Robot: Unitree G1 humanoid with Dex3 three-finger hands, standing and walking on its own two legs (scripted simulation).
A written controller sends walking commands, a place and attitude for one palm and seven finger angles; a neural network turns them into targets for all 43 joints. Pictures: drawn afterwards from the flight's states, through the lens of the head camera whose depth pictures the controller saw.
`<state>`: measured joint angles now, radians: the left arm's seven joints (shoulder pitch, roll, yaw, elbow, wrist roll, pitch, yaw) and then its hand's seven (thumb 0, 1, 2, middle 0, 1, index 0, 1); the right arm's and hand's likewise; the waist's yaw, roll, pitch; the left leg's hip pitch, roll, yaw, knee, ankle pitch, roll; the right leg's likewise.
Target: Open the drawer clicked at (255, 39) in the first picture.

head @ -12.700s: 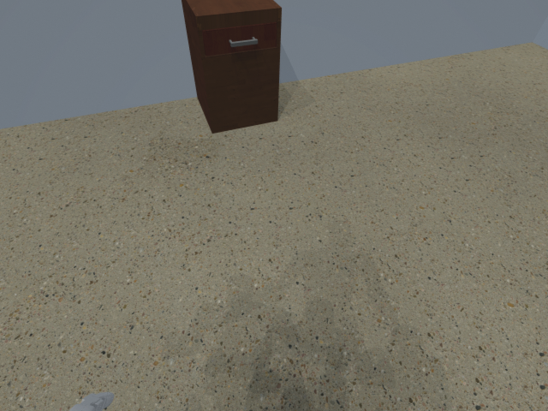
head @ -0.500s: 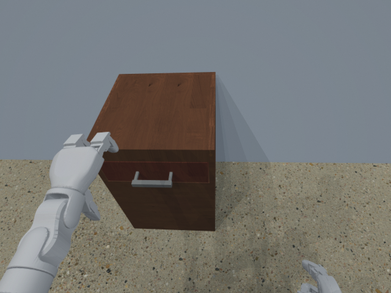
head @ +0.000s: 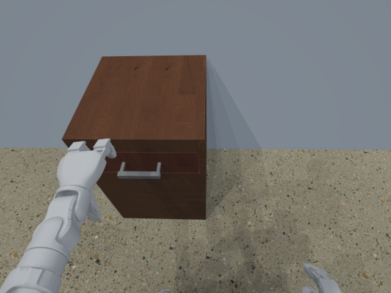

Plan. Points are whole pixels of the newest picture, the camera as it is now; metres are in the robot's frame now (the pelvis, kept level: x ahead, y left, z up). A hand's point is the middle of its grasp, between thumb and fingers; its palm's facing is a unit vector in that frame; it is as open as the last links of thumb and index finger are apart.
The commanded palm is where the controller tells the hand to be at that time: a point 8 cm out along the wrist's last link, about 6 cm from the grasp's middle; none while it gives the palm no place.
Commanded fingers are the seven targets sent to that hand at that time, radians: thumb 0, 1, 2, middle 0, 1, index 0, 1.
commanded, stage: move the hooked fingers above the handle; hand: left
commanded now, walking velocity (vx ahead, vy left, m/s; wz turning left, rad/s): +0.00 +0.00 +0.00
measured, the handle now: (140, 170) +0.50 +0.24 -0.21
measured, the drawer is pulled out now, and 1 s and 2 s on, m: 0.00 0.00 0.00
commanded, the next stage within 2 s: none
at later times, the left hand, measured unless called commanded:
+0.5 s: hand (115, 183) +0.38 +0.25 -0.07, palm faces -0.13 -0.08 -0.99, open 13.8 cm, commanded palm +0.37 +0.24 -0.01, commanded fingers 0.00 -0.50 0.30 -0.30 -1.20 -0.30 -1.20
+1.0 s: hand (134, 180) +0.43 +0.23 -0.15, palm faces -0.11 -0.06 -0.99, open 13.8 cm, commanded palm +0.43 +0.23 -0.09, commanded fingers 0.00 -0.50 0.30 -0.30 -1.20 -0.30 -1.20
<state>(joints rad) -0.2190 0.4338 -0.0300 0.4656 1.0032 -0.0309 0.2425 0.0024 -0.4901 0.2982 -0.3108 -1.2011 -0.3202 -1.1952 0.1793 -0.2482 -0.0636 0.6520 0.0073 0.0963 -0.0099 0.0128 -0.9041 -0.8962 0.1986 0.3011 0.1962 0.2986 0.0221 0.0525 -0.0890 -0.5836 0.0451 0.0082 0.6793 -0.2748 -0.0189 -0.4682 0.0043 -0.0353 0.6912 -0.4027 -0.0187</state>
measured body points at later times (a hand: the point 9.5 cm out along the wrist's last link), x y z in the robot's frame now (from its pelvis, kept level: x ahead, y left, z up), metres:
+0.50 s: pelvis +0.00 +0.02 -0.03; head +0.09 +0.02 +0.41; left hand +0.38 +0.25 -0.02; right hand +0.07 -0.25 -0.16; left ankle +0.03 +0.14 -0.72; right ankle -0.04 -0.11 -0.72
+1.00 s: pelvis -0.03 +0.03 -0.09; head +0.10 +0.05 +0.34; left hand +0.43 +0.23 -0.09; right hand +0.00 -0.25 -0.21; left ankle +0.03 +0.14 -0.72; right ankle -0.04 -0.11 -0.72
